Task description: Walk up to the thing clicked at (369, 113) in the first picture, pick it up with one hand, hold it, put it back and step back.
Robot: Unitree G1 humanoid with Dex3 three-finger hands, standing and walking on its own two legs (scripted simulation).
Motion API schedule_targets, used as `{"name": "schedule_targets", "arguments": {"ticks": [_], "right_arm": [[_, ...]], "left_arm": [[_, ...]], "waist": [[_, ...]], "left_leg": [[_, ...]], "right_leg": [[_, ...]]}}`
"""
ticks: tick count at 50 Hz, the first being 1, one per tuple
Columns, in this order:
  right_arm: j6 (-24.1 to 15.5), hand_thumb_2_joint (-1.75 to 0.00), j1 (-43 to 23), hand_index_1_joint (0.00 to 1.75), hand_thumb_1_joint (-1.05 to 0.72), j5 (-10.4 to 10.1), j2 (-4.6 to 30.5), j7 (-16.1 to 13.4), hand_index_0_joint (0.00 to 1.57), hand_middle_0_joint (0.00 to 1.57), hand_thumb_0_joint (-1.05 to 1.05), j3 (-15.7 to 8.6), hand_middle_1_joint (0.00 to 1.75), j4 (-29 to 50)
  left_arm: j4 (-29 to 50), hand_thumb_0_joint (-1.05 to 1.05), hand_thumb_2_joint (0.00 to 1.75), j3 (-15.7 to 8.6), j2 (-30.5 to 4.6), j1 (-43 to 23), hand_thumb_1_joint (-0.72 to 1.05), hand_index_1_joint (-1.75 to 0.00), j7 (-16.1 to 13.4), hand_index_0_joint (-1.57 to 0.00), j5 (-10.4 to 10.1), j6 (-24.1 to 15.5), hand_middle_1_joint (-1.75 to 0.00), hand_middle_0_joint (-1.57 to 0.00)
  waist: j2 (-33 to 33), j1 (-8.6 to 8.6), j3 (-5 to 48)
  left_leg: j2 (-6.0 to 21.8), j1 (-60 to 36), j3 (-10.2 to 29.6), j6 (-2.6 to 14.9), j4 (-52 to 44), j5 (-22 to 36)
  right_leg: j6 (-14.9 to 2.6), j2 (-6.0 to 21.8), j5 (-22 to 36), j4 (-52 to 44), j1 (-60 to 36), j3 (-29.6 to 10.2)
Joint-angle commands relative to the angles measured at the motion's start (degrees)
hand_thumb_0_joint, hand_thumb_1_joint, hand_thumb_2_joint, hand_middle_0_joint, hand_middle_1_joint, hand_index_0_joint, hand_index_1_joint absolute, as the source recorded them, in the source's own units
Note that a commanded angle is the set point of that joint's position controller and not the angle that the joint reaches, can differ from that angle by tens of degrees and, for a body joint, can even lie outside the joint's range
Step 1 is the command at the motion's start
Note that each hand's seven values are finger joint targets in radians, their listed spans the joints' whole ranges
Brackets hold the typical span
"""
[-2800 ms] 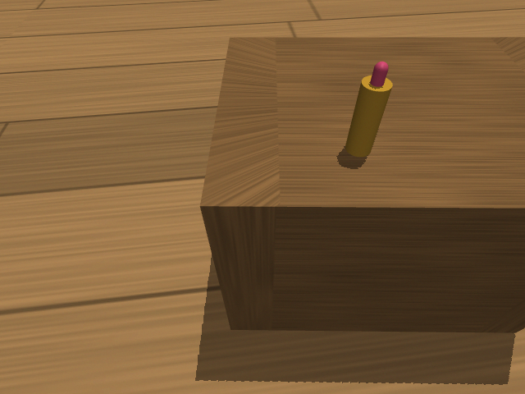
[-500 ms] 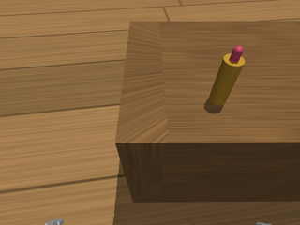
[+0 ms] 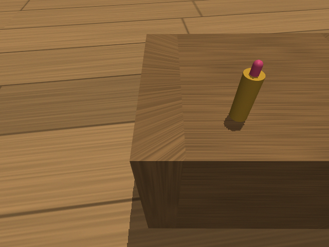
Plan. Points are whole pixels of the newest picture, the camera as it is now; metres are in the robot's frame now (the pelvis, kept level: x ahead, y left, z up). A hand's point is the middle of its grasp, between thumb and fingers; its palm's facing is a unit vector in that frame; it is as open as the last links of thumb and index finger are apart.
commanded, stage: walk up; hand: right
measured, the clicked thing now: (247, 91) +0.52 -0.23 +0.07
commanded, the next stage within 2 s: stand in 0.34 s
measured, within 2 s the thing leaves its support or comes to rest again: neither
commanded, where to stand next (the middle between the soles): +0.04 -0.01 m, yaw -1 degrees
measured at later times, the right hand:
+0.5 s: hand out of the picture +0.08 -0.25 -0.16, palm faces -0.05 +0.94 -0.33, open 7.4 cm
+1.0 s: hand out of the picture +0.10 -0.25 -0.16, palm faces -0.07 +0.94 -0.33, open 7.4 cm
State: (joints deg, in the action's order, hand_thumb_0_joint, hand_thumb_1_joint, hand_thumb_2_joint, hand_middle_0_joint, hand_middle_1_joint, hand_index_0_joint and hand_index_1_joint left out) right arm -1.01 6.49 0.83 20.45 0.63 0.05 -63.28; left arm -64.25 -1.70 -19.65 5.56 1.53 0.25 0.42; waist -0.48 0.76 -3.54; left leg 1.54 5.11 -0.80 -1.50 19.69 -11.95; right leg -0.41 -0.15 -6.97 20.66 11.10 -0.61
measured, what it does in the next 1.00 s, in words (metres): stands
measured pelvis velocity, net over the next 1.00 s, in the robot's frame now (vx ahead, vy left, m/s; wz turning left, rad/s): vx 0.02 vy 0.00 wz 0.03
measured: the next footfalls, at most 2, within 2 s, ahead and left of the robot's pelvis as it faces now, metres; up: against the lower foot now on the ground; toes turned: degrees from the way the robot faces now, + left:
none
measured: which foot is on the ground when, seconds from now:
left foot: down 0.00-1.00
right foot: down 0.00-1.00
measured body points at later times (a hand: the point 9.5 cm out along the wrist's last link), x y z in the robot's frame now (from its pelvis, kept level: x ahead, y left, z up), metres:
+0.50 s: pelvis +0.01 +0.00 +0.00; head +0.03 +0.00 +0.45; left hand +0.09 +0.30 -0.13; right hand +0.09 -0.30 -0.13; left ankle -0.01 +0.14 -0.75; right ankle +0.05 -0.11 -0.75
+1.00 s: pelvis +0.02 +0.00 +0.00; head +0.03 -0.01 +0.45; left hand +0.09 +0.30 -0.13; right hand +0.10 -0.30 -0.13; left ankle -0.01 +0.14 -0.75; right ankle +0.05 -0.11 -0.75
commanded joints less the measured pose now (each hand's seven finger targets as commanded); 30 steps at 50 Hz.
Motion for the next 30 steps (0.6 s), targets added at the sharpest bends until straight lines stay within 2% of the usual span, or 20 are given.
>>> {"name": "schedule_targets", "arguments": {"ticks": [1, 7, 9, 15, 16, 17, 19, 20, 23, 26, 30], "right_arm": [[-1.3, -0.9, -2.7, 0.3, -0.9, -0.3, 12.1, -1.1, 0.2, 0.2, 0.0, -2.8, 0.3, 3.5], [-1.3, -0.9, -2.1, 0.3, -0.9, -0.3, 12.4, -1.2, 0.2, 0.2, 0.0, -2.9, 0.3, 3.1], [-1.4, -0.9, -2.5, 0.3, -0.9, -0.4, 12.4, -1.1, 0.2, 0.2, 0.0, -2.8, 0.3, 3.1], [-1.4, -0.9, -2.3, 0.3, -0.9, -0.4, 12.5, -1.3, 0.2, 0.2, 0.0, -2.8, 0.3, 2.9], [-1.4, -0.9, -2.4, 0.3, -0.9, -0.5, 12.7, -1.3, 0.2, 0.2, 0.0, -3.0, 0.3, 3.0], [-1.0, -0.9, -1.7, 0.3, -0.9, -0.1, 11.9, -1.2, 0.2, 0.2, 0.0, -2.4, 0.3, 2.2], [-0.7, -0.9, -2.1, 0.3, -0.9, -0.2, 11.7, -1.0, 0.2, 0.2, 0.0, -2.5, 0.3, 2.3], [-0.7, -0.9, -1.5, 0.3, -0.9, -0.2, 11.8, -0.9, 0.2, 0.2, 0.0, -2.4, 0.3, 2.2], [-1.0, -0.9, -1.2, 0.3, -0.9, -0.2, 12.0, -0.8, 0.2, 0.2, 0.0, -2.2, 0.3, 2.1], [-1.2, -0.9, -1.4, 0.3, -0.9, -0.2, 12.1, -0.9, 0.2, 0.2, 0.0, -2.2, 0.3, 2.1], [-1.0, -0.9, -1.1, 0.3, -0.9, -0.2, 11.9, -1.0, 0.2, 0.2, 0.0, -2.1, 0.3, 2.0]], "left_arm": [[3.5, 0.0, 0.9, -2.2, -12.1, -3.0, 0.9, -0.3, -0.8, -0.2, 0.2, -1.3, -0.3, -0.2], [3.6, 0.0, 0.9, -2.2, -12.1, -3.2, 0.9, -0.3, -0.9, -0.2, 0.2, -1.2, -0.3, -0.2], [3.5, 0.0, 0.9, -2.0, -11.8, -2.7, 0.9, -0.3, -0.9, -0.2, 0.2, -1.3, -0.3, -0.2], [3.4, 0.0, 0.9, -2.1, -11.8, -2.6, 0.9, -0.3, -0.9, -0.2, 0.0, -1.1, -0.3, -0.2], [3.3, 0.0, 0.9, -2.2, -12.0, -2.5, 0.9, -0.3, -1.0, -0.2, 0.1, -1.0, -0.3, -0.2], [2.6, 0.0, 0.9, -1.4, -11.9, -1.8, 0.9, -0.3, -1.1, -0.2, 0.2, -1.6, -0.3, -0.2], [2.7, 0.0, 0.9, -1.4, -12.6, -2.4, 0.9, -0.3, -1.3, -0.2, 0.4, -1.9, -0.3, -0.2], [2.6, 0.0, 0.9, -1.2, -12.7, -2.9, 0.9, -0.3, -1.3, -0.2, 0.5, -2.1, -0.3, -0.2], [2.5, 0.0, 0.9, -1.0, -12.5, -2.6, 0.9, -0.3, -1.3, -0.2, 0.2, -2.4, -0.3, -0.2], [2.3, 0.0, 0.9, -0.8, -12.4, -2.1, 0.9, -0.3, -1.5, -0.2, 0.1, -2.6, -0.3, -0.2], [2.4, 0.0, 0.9, -0.7, -12.5, -2.9, 0.9, -0.3, -1.6, -0.2, 0.0, -2.5, -0.3, -0.2]], "waist": [[-0.2, -0.13, 4.1], [0.4, -0.53, 4.7], [0.8, -0.2, 5.5], [0.7, -0.28, 5.4], [0.6, -0.39, 5.7], [2.5, -0.42, 6.5], [0.7, -0.26, 4.7], [-0.1, -0.7, 4.1], [1.1, -0.61, 4.8], [0.6, -0.5, 6.1], [0.4, -0.77, 5.2]], "left_leg": [[5.7, 2.6, 4.6, 3.05, -4.4, -0.8], [5.8, 2.8, 4.6, 3.08, -4.2, 0.0], [6.1, 2.5, 4.5, 3.2, -4.3, 1.2], [6.2, 2.9, 4.5, 3.11, -4.2, 3.8], [6.3, 2.1, 4.5, 3.1, -4.0, 4.0], [6.5, 2.7, 5.1, 2.77, -4.9, 0.6], [5.7, 3.5, 4.9, 2.59, -4.9, -1.2], [5.8, 3.7, 5.0, 2.59, -4.8, -1.3], [6.2, 3.2, 5.3, 2.45, -5.0, 3.4], [6.6, 1.4, 5.3, 2.39, -4.6, 6.7], [6.5, 1.6, 5.1, 2.16, -4.9, 6.8]], "right_leg": [[-1.19, 6.7, -1.8, -4.5, -2.1, -7.3], [-1.46, 6.7, -0.5, -4.0, -2.5, -7.2], [-1.24, 6.8, 2.5, -3.4, -3.2, -6.8], [-1.2, 6.7, 5.1, -2.4, -4.1, -6.4], [-1.37, 6.6, 4.9, -2.3, -3.7, -6.2], [-1.28, 7.1, 2.2, -3.1, -5.3, -6.4], [-1.21, 7.2, -0.9, -4.4, -4.1, -7.0], [-1.04, 7.3, -1.9, -4.9, -3.8, -7.1], [-1.05, 7.5, 5.1, -3.5, -5.4, -6.4], [-0.87, 7.6, 8.8, -2.8, -6.1, -5.7], [-0.74, 7.6, 8.5, -3.1, -6.0, -5.4]]}}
